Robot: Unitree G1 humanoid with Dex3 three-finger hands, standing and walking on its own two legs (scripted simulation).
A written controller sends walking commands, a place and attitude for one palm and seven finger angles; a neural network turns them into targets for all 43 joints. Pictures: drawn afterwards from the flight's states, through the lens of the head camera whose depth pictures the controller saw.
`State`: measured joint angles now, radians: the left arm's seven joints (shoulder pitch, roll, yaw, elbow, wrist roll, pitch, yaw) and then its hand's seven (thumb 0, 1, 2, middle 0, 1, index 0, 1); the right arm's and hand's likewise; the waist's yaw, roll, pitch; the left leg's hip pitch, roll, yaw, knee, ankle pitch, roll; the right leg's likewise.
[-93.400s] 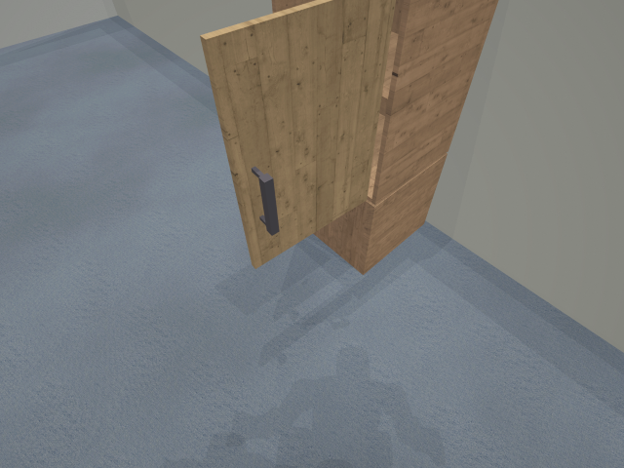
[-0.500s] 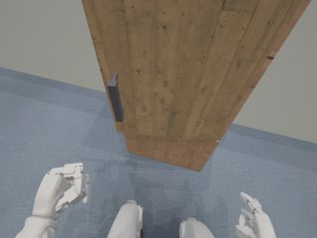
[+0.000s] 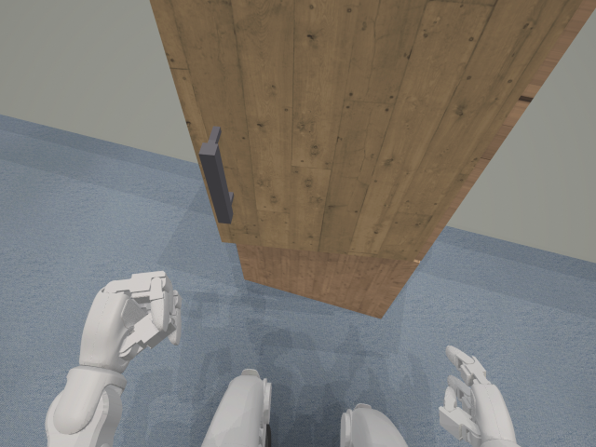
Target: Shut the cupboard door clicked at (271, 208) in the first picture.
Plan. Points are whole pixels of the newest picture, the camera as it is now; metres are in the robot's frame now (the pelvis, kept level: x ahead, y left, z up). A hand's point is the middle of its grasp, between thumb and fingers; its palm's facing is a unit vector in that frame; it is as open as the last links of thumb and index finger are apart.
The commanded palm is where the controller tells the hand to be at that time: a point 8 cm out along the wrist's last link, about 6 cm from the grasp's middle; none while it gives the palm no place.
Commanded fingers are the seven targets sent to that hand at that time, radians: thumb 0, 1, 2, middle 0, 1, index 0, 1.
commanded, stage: bring the fist close to the handle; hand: left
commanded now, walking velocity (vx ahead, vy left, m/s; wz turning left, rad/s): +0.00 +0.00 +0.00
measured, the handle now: (221, 178) +0.48 +0.17 +0.03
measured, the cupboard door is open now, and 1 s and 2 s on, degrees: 11 11 4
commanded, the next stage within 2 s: push the door shut along its arc in 1.16 s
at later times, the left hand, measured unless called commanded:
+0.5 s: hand (210, 273) +0.32 +0.15 +0.04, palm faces -0.07 -1.00 -0.01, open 3.1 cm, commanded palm +0.32 +0.20 +0.04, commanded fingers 0.00 0.90 0.90 -1.30 -1.50 -1.30 -1.50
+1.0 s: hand (227, 236) +0.38 +0.14 +0.03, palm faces -0.01 -1.00 -0.05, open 3.1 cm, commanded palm +0.36 +0.19 +0.04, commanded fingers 0.00 0.90 0.90 -1.30 -1.50 -1.30 -1.50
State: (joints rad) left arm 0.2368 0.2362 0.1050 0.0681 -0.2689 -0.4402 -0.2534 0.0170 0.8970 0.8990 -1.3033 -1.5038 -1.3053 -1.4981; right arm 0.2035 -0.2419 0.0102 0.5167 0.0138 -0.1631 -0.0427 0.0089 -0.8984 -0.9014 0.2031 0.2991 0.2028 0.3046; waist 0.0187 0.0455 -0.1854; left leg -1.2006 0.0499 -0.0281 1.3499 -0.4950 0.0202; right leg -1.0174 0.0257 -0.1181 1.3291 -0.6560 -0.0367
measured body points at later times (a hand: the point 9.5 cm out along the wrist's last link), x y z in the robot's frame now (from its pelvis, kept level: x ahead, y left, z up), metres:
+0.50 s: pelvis +0.00 +0.01 +0.01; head +0.09 +0.03 +0.45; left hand +0.32 +0.20 +0.04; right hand +0.16 -0.23 -0.09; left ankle +0.07 +0.11 -0.61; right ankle +0.00 -0.11 -0.61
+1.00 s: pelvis +0.00 -0.01 +0.01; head +0.11 +0.00 +0.45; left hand +0.38 +0.19 +0.04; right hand +0.11 -0.26 -0.11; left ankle +0.07 +0.11 -0.61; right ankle +0.00 -0.11 -0.61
